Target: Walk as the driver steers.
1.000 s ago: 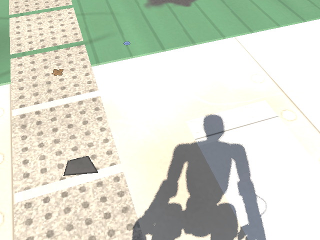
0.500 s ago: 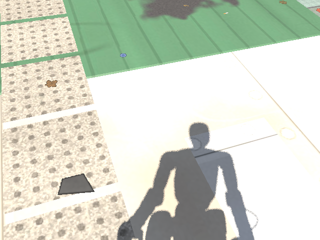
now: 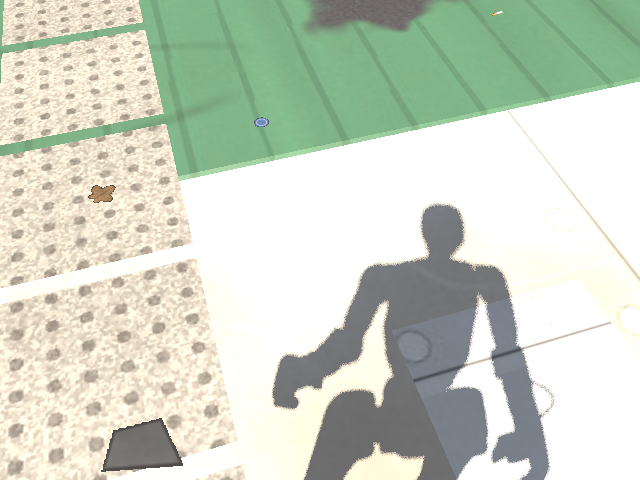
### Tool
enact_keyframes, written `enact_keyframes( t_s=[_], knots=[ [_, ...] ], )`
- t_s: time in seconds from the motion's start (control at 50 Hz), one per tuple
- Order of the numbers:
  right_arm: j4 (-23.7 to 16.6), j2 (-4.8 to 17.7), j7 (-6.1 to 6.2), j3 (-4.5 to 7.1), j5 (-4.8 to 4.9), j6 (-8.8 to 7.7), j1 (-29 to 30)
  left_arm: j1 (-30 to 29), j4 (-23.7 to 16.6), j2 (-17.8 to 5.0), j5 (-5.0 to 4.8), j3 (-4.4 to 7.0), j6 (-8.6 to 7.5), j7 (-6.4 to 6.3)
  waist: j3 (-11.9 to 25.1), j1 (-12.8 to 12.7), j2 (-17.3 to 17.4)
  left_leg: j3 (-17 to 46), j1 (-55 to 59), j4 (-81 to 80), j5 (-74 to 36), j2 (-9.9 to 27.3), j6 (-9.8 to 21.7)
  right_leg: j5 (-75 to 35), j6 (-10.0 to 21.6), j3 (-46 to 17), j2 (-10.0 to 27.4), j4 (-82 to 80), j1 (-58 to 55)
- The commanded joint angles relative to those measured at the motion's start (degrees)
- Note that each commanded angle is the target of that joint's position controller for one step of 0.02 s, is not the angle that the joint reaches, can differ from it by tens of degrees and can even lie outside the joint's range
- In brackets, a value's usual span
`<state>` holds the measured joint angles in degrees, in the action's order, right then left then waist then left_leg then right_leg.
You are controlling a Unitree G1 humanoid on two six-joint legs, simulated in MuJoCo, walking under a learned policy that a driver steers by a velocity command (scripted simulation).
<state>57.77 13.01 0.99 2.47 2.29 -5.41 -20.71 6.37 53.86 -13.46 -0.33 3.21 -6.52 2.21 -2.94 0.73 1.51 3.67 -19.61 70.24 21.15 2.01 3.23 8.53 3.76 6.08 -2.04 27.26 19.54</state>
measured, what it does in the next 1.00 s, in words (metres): walks ahead, turning left: left foot, then right foot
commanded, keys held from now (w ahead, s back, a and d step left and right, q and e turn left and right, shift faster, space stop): w+q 0.90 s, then w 0.10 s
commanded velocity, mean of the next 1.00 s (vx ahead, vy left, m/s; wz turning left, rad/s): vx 0.50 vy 0.00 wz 0.51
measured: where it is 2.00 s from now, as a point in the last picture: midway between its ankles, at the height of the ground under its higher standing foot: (165, 283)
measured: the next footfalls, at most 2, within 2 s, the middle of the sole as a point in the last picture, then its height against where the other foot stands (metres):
left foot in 0.44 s outside the picture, level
right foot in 0.92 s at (290, 357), level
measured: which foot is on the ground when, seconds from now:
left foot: up 0.00-0.42, down 0.44-0.94, up 0.96-1.00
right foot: down 0.00-0.44, up 0.46-0.90, down 0.92-1.00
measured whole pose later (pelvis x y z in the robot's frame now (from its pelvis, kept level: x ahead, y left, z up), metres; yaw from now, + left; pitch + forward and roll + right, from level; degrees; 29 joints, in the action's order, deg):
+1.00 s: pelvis +0.58 +0.13 -0.01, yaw +32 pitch +3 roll -2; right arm 44.6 16.1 1.1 4.1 1.7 -2.5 -20.7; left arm 4.1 43.7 -15.1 0.1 3.4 -7.9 1.5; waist -0.3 2.5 1.5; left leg 10.5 -14.6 58.2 29.6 -5.0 2.6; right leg 8.2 1.5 0.0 -2.8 30.3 24.9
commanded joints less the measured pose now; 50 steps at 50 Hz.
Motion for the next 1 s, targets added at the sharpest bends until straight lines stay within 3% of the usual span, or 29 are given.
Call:
enact_keyframes(
  t_s=[0.02, 0.06, 0.12, 0.22, 0.28, 0.32, 0.38, 0.4, 0.42, 0.44, 0.46, 0.48, 0.5, 0.52, 0.54, 0.56, 0.6, 0.64, 0.74, 0.84, 0.88, 0.9, 0.92, 0.94, 0.96, 0.98, 1.0],
  knots=[
    [-2.0, 2.8, 0.48, 1.72, 0.22, 0.84, -4.7, 2.6, 0.0, -2.6, 0.93, 0.49, -1.25, 0.06, 3.8, 0.4, -5.1, 3.4, -9.0, 0.4, -5.5, 6.4, 1.0, -2.8, 7.1, -15.2, 15.9, -18.5, -9.0],
    [-3.1, 2.2, 0.58, 1.99, 0.11, 2.18, -3.1, 3.5, 1.1, -4.0, 0.77, 0.77, -1.58, -0.44, 1.1, 1.1, -5.6, 3.0, -11.3, -1.8, -6.9, 7.0, 0.8, -4.4, 7.5, -10.8, 15.6, -20.9, -6.2],
    [-6.3, 3.5, 0.43, 2.51, -0.57, 2.55, 3.6, 5.2, 1.8, -6.0, 1.2, 1.2, -1.49, -1.71, -1.3, 0.4, -4.1, 4.2, -19.0, -8.0, -14.5, 7.1, -0.5, -6.8, 7.8, -6.9, 15.9, -22.5, -8.0],
    [-10.1, 2.4, -1.57, 1.76, -1.12, 1.53, 13.5, 8.6, 1.7, -8.1, 0.94, 1.38, -0.67, -3.26, -2.3, -2.5, -2.7, -1.2, -20.4, -24.6, -26.4, 5.6, -1.0, -12.0, 5.8, 0.9, 14.9, -22.3, -13.0],
    [-13.3, 1.6, -2.89, 1.03, -1.15, 1.52, 19.7, 13.1, 2.7, -9.1, 0.28, 1.65, 0.44, -3.59, -3.8, -5.0, -1.8, -4.1, -23.3, -30.3, -25.1, 4.8, -0.3, -14.9, 5.5, 3.0, 16.8, -19.8, -20.4],
    [-15.4, 1.8, -3.79, 0.94, -0.97, 1.6, 21.9, 14.5, 2.9, -9.8, -0.14, 1.96, 1.49, -3.62, -4.0, -5.2, -2.3, -6.0, -24.3, -32.5, -20.7, 3.9, 0.7, -20.0, 5.1, 4.1, 18.3, -16.6, -25.2],
    [-16.9, 4.8, -4.74, 2.32, -0.7, 1.94, 18.1, 12.0, 1.3, -12.1, -0.36, 2.67, 2.79, -4.04, 0.8, -1.0, -6.2, -10.9, -14.0, -33.1, -12.5, -1.3, 3.7, -46.6, 3.1, 6.8, 18.8, -5.7, -27.5],
    [-16.1, 7.1, -4.8, 3.51, -0.51, 2.08, 12.3, 10.8, 0.6, -12.9, -0.34, 2.86, 3.28, -4.23, 4.3, 2.6, -7.2, -11.9, -6.2, -33.4, -10.6, -3.8, 5.3, -53.1, 2.3, 7.4, 18.3, 3.1, -26.3],
    [-14.0, 10.7, -4.24, 5.46, -0.41, 2.17, 3.0, 9.5, -0.1, -12.7, -0.59, 2.68, 3.47, -4.29, 9.3, 7.7, -6.1, -11.0, 7.8, -37.7, -14.3, -6.0, 7.6, -49.9, 0.4, 8.3, 16.2, 15.7, -20.7],
    [-12.5, 16.4, -2.69, 7.4, -0.57, 2.82, -4.6, 10.5, -1.7, -10.6, 0.5, 1.82, 2.82, -4.11, 14.7, 9.5, 2.4, 4.5, 24.8, -39.5, -13.5, 3.3, 11.2, -26.3, -2.3, 8.4, 12.8, 34.6, -5.6],
    [-14.4, 20.3, -2.65, 7.57, -0.96, 2.22, -1.3, 15.0, -4.8, -2.3, 0.78, -0.59, 0.55, -2.87, 21.3, 2.2, 14.1, 40.8, 42.2, -49.0, -6.6, 17.6, 23.7, 23.1, -5.5, -1.0, -1.1, 55.4, 18.5],
    [-14.4, 15.0, -2.87, 6.0, -1.84, 1.85, -3.7, 8.1, -6.3, -8.1, -1.45, 0.51, -2.27, -1.8, 23.7, 6.5, 6.9, 43.3, 43.4, -54.5, -5.0, 17.7, 21.9, 22.4, -3.4, -12.4, 1.1, 57.8, 24.9],
    [-14.4, 11.6, -2.76, 5.15, -2.12, 1.25, -1.3, 4.0, -7.8, -9.2, -3.05, 0.81, -3.25, -1.48, 15.9, 5.8, 4.9, 33.3, 37.5, -53.8, -9.0, 15.6, 18.7, 17.9, -1.6, -12.0, 3.9, 55.0, 27.8],
    [-15.2, 9.7, -2.93, 4.56, -1.75, 0.75, 3.2, 3.7, -7.4, -8.5, -2.2, 0.74, -3.39, -1.89, 10.3, 2.5, -1.9, 25.3, 27.5, -53.9, -16.2, 12.6, 16.4, 13.7, -1.5, -11.7, 6.7, 48.8, 25.0],
    [-16.2, 7.7, -2.83, 3.9, -1.66, 0.56, 6.8, 4.0, -6.7, -9.2, -0.84, 1.44, -2.72, -2.36, 8.2, 0.5, -2.8, 19.6, 20.4, -54.4, -21.6, 10.3, 14.6, 11.7, -1.9, -11.4, 8.6, 43.5, 20.7],
    [-17.1, 7.2, -2.61, 3.55, -2.07, 0.54, 8.4, 5.3, -6.6, -9.4, -0.36, 1.76, -1.75, -2.34, 7.1, -1.2, -2.0, 17.3, 15.3, -55.6, -24.5, 8.9, 14.2, 10.4, -2.5, -11.5, 9.5, 41.2, 16.8],
    [-17.2, 8.7, -2.07, 3.82, -1.65, 0.39, 7.8, 5.5, -7.5, -7.9, 0.62, 1.81, -0.3, -2.42, 6.0, -2.3, -1.8, 14.9, 10.5, -57.2, -28.7, 7.8, 14.6, 8.6, -4.6, -10.4, 9.4, 36.1, 14.7],
    [-17.0, 10.7, -1.23, 4.33, -1.5, 0.32, 5.8, 2.0, -9.1, -6.8, 1.22, 1.55, 0.39, -2.78, 4.5, -1.7, -1.1, 12.3, 8.1, -58.0, -30.7, 6.6, 14.3, 3.6, -6.5, -9.4, 8.5, 29.3, 15.9],
    [-16.5, 11.3, -0.22, 4.5, -1.13, 1.17, 1.9, -8.7, -12.7, -5.1, 0.61, 0.69, -0.03, -2.31, 2.7, 2.3, 2.9, 9.7, 5.8, -56.6, -22.1, 2.6, 9.6, -13.2, -6.8, -8.4, 4.0, 7.6, 12.3],
    [-15.6, 10.8, 0.14, 4.41, -0.81, 1.88, -0.9, -12.1, -15.2, -7.8, -0.11, 1.29, -1.24, -1.12, 2.9, 3.1, 4.6, 16.9, 12.3, -50.7, -18.2, 5.6, 8.4, -10.8, -5.0, -10.3, 2.4, 0.3, 10.3],
    [-16.1, 11.0, 0.5, 4.51, -1.02, 2.35, -0.1, -9.5, -14.9, -9.2, -0.26, 1.87, -1.98, -0.85, 3.5, 1.3, 6.3, 19.8, 14.2, -47.2, -20.4, 6.4, 7.7, -5.6, -3.6, -10.1, 2.0, -0.9, 6.8],
    [-16.7, 10.3, 0.52, 4.22, -1.06, 2.54, 1.1, -4.8, -13.7, -10.1, -0.11, 2.48, -2.34, -1.0, 5.2, -1.3, 6.8, 19.6, 13.7, -43.7, -23.7, 4.8, 6.7, -5.7, -2.3, -9.0, 1.5, -3.2, 0.5],
    [-17.4, 8.0, 0.3, 3.28, -1.48, 2.38, 2.0, 2.2, -12.4, -12.1, 0.76, 3.28, -2.65, -1.23, 10.8, -4.6, 5.5, 16.6, 11.0, -34.6, -25.7, 2.0, 4.9, -6.8, 0.4, -11.1, 5.2, -2.2, -10.9],
    [-18.5, 5.1, 0.27, 2.05, -2.77, 2.2, 0.9, 11.9, -11.5, -15.3, 1.29, 3.9, -2.41, -1.59, 19.5, -7.5, -1.8, 10.7, 2.6, -18.2, -13.4, -2.5, 2.4, -5.0, 4.0, -22.1, 15.1, -0.9, -26.4],
    [-19.1, 2.8, 0.08, 1.37, -0.25, 1.59, -9.5, 15.8, -8.4, -18.4, 1.4, 4.9, -1.63, -0.94, 23.6, -2.2, -24.0, 6.6, -18.3, -1.7, 13.7, -8.7, -1.0, 7.6, 13.7, -50.4, 25.9, -7.5, -41.3],
    [-16.6, 8.8, 0.29, 2.15, 0.45, 1.59, -8.6, 14.1, -9.5, -11.9, -0.19, 3.48, -1.46, -0.61, 18.0, -4.1, -14.8, 9.1, -24.5, 4.5, 11.5, -4.3, -1.4, 20.0, 12.0, -51.4, 24.8, -10.1, -38.1],
    [-17.4, 11.2, 0.16, 2.73, -0.15, 1.74, -1.5, 11.3, -10.1, -8.5, -0.41, 2.56, -1.02, -0.77, 10.6, -5.6, -8.6, 7.6, -25.8, 5.2, 5.9, -2.6, -1.5, 18.6, 9.4, -41.3, 22.1, -10.6, -30.7]
  ],
)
